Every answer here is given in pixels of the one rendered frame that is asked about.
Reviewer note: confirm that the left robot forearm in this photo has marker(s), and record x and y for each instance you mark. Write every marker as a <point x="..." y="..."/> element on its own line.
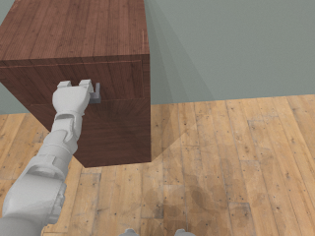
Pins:
<point x="54" y="156"/>

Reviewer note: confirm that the drawer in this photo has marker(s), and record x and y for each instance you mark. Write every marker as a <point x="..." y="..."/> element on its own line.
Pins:
<point x="118" y="79"/>

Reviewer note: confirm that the handle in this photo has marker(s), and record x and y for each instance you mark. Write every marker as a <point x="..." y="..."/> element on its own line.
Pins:
<point x="95" y="96"/>

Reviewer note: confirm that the robot left shin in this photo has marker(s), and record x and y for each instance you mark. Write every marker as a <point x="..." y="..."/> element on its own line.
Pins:
<point x="129" y="230"/>

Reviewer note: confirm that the cabinet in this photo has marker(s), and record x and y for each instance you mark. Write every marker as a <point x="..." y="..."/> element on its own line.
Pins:
<point x="114" y="131"/>

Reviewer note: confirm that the left robot hand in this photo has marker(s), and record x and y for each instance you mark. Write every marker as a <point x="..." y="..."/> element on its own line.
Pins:
<point x="76" y="99"/>

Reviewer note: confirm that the left robot upper arm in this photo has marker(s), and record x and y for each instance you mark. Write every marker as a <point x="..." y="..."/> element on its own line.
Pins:
<point x="36" y="202"/>

